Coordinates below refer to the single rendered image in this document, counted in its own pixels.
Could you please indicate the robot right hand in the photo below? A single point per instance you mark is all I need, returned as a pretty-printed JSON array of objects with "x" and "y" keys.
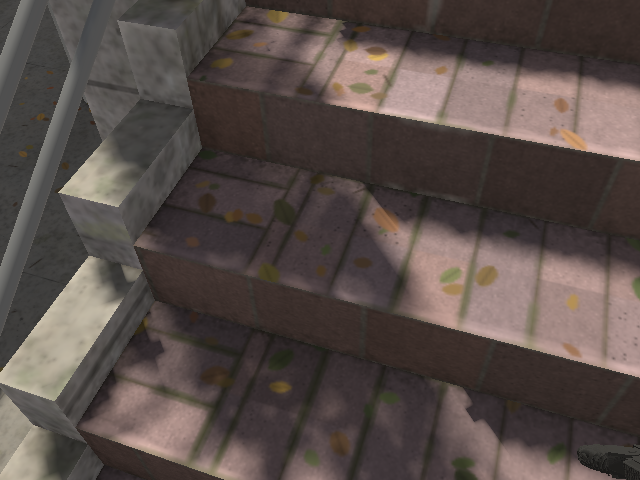
[{"x": 619, "y": 461}]

